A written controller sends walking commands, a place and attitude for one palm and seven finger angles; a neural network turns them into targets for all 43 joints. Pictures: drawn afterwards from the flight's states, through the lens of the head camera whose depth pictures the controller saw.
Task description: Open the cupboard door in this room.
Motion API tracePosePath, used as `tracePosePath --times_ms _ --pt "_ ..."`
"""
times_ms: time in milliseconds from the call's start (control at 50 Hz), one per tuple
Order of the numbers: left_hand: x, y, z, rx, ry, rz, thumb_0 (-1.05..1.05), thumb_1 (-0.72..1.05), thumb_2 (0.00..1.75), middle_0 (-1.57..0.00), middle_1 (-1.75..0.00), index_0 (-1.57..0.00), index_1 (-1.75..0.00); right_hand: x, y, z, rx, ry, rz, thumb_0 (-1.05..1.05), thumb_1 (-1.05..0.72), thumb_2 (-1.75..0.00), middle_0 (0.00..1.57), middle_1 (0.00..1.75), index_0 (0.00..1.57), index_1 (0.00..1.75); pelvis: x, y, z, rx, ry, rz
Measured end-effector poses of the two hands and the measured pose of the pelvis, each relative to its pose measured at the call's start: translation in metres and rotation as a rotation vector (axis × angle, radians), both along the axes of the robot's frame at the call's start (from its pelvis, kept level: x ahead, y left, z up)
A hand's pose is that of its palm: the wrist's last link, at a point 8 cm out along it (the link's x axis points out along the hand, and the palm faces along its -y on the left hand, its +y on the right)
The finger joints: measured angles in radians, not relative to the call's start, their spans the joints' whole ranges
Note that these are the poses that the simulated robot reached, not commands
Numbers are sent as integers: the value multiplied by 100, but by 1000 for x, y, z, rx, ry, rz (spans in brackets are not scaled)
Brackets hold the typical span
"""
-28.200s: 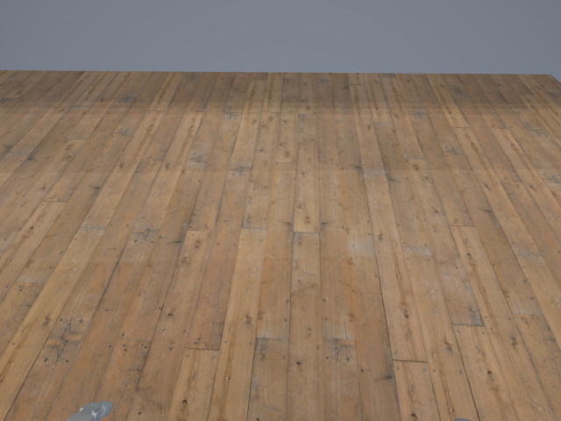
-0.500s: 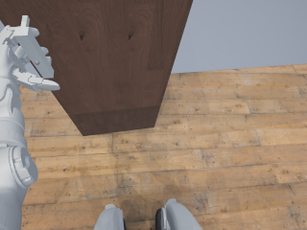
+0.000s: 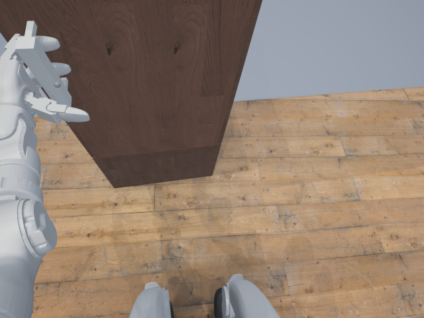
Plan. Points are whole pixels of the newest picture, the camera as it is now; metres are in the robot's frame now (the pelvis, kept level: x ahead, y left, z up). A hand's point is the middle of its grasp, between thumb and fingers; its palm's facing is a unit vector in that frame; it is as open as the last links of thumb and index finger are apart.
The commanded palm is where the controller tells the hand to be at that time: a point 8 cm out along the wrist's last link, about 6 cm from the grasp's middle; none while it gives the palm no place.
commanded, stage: slide the fingers in behind the handle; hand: left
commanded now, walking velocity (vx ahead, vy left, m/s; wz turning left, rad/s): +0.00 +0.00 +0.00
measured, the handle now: (48, 67) +0.56 +0.25 +0.07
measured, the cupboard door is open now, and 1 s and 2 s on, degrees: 0 0 35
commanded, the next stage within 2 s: close the thumb around the handle in 0.24 s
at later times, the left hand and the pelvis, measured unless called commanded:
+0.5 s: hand (60, 84) +0.51 +0.23 +0.08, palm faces +0.07 -1.00 -0.02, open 13.4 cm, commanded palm +0.49 +0.26 +0.07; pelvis +0.00 +0.00 +0.00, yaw +0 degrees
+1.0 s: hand (60, 84) +0.51 +0.23 +0.08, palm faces +0.07 -1.00 -0.02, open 5.8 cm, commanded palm +0.49 +0.26 +0.07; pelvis +0.00 +0.00 +0.00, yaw +0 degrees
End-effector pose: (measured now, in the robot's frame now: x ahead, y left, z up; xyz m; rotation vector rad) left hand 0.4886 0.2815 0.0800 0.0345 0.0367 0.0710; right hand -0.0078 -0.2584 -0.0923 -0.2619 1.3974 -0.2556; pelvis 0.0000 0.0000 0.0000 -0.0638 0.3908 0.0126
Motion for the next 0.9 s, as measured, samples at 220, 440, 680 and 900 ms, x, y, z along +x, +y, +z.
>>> tracePosePath --times_ms 220,440,680,900 --pt "-3 -3 0 -17 -17 -12 -1 -50 30 -30 -120 -30 -121 1 1 0 -2 -2 3 0 -91 -90 20 30 20 30 0 3 1 -3 -3 1" --pt "-1 -4 -1 -12 -5 -2 -1 -47 32 -30 -120 -30 -121 2 6 -2 8 -5 8 0 -91 -90 20 30 20 30 0 4 0 -1 -3 3" --pt "2 -3 -3 -14 -2 -2 -1 -1 51 -34 -125 -33 -126 -1 5 -3 6 12 6 0 -91 -90 20 30 20 30 1 4 -1 -3 5 3" --pt "2 -3 -2 -16 -2 -4 0 58 77 -38 -132 -38 -132 0 3 0 3 7 -2 0 -91 -90 20 30 20 30 3 3 0 -3 1 1"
